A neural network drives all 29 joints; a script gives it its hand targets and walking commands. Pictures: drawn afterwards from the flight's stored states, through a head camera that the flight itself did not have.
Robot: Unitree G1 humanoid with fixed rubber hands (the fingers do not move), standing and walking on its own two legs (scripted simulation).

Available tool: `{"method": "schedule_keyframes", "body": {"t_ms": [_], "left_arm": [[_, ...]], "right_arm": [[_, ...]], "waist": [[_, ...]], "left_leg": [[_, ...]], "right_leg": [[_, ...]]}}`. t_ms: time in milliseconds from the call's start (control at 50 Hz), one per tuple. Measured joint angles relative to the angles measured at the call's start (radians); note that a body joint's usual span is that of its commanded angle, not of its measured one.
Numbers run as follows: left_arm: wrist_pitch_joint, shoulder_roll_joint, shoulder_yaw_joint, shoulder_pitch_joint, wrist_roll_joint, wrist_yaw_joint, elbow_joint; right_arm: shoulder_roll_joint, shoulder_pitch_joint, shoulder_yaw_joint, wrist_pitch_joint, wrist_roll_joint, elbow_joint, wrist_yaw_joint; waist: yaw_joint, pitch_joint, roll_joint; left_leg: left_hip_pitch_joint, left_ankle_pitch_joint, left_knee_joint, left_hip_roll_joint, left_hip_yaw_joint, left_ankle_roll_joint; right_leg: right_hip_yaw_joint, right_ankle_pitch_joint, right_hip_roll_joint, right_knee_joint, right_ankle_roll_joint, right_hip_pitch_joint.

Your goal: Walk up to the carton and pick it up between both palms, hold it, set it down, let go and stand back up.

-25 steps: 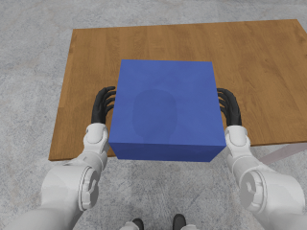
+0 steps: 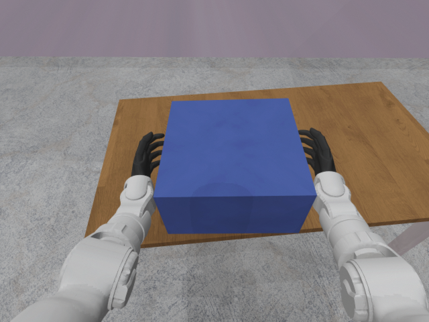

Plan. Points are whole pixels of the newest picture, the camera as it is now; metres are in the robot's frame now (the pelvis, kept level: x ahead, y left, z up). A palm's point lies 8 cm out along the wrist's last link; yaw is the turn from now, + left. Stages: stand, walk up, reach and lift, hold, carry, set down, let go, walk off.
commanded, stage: reach and lift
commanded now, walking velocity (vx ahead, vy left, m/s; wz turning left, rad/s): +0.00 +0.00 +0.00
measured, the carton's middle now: (231, 162) +0.44 -0.03 +0.04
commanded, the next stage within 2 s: none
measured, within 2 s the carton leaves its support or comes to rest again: neither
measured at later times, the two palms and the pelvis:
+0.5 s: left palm (136, 161) +0.40 +0.15 +0.10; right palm (327, 160) +0.39 -0.21 +0.10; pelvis +0.01 +0.00 +0.02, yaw +0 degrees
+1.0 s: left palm (121, 158) +0.37 +0.16 +0.15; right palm (338, 160) +0.35 -0.20 +0.14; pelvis +0.01 +0.00 +0.02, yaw +0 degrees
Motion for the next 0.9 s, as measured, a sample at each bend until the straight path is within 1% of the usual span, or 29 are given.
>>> {"method": "schedule_keyframes", "body": {"t_ms": [40,100,200,260,320,420,480,520,620,700,800,900], "left_arm": [[0.028,0.004,0.031,-0.027,0.023,-0.003,-0.004],[0.063,0.008,0.1,-0.053,0.08,-0.014,-0.015],[0.117,0.003,0.208,-0.036,0.177,-0.038,-0.079],[0.15,-0.006,0.233,0.004,0.202,-0.046,-0.141],[0.181,-0.016,0.225,0.055,0.196,-0.047,-0.211],[0.246,-0.023,0.169,0.146,0.157,-0.028,-0.358],[0.313,-0.026,0.144,0.195,0.149,-0.009,-0.471],[0.372,-0.029,0.143,0.224,0.159,0.0,-0.555],[0.546,-0.05,0.186,0.273,0.241,0.0,-0.766],[0.658,-0.077,0.245,0.298,0.327,-0.033,-0.9],[0.755,-0.104,0.295,0.334,0.407,-0.078,-1.032],[0.822,-0.115,0.299,0.364,0.44,-0.096,-1.121]], "right_arm": [[-0.005,-0.026,-0.008,0.032,0.005,-0.008,0.003],[-0.004,-0.053,-0.026,0.063,0.004,-0.015,0.007],[0.015,-0.042,-0.066,0.089,-0.016,-0.048,0.01],[0.03,-0.006,-0.082,0.099,-0.026,-0.082,0.011],[0.038,0.037,-0.079,0.109,-0.02,-0.125,0.01],[0.033,0.11,-0.038,0.144,0.03,-0.22,0.001],[0.022,0.149,-0.011,0.19,0.066,-0.297,-0.008],[0.016,0.17,0.0,0.229,0.085,-0.352,-0.015],[0.011,0.194,0.005,0.328,0.099,-0.461,-0.023],[0.019,0.194,0.003,0.378,0.09,-0.507,-0.023],[0.041,0.203,-0.001,0.404,0.078,-0.538,-0.018],[0.057,0.232,-0.009,0.415,0.073,-0.567,-0.009]], "waist": [[-0.006,0.014,-0.006],[-0.011,0.046,-0.019],[0.001,0.107,-0.035],[0.012,0.132,-0.038],[0.019,0.141,-0.035],[0.018,0.133,-0.026],[0.016,0.126,-0.025],[0.015,0.127,-0.028],[0.015,0.15,-0.047],[0.008,0.181,-0.067],[-0.005,0.217,-0.089],[-0.012,0.239,-0.1]], "left_leg": [[0.043,0.014,-0.032,-0.002,0.003,0.0],[0.123,0.038,-0.093,-0.005,0.012,0.0],[0.253,0.071,-0.187,-0.005,0.03,-0.001],[0.299,0.08,-0.218,-0.003,0.035,-0.002],[0.316,0.082,-0.229,-0.002,0.033,-0.004],[0.314,0.073,-0.222,-0.002,0.017,-0.005],[0.319,0.066,-0.215,-0.002,0.009,-0.005],[0.331,0.061,-0.214,-0.001,0.007,-0.005],[0.393,0.054,-0.228,0.003,0.011,-0.008],[0.457,0.054,-0.245,0.006,0.015,-0.009],[0.517,0.055,-0.256,0.004,0.015,-0.01],[0.539,0.059,-0.256,0.001,0.012,-0.009]], "right_leg": [[0.003,0.01,-0.001,-0.024,-0.001,0.039],[0.011,0.029,-0.002,-0.069,-0.001,0.108],[0.029,0.056,0.001,-0.141,-0.002,0.221],[0.034,0.066,0.005,-0.17,-0.002,0.264],[0.032,0.071,0.007,-0.189,-0.002,0.286],[0.016,0.068,0.007,-0.203,-0.002,0.3],[0.008,0.062,0.007,-0.206,-0.001,0.312],[0.006,0.059,0.008,-0.21,0.0,0.327],[0.011,0.061,0.014,-0.234,0.0,0.392],[0.015,0.064,0.018,-0.254,0.001,0.455],[0.015,0.064,0.017,-0.262,0.001,0.513],[0.013,0.063,0.013,-0.257,0.002,0.534]]}}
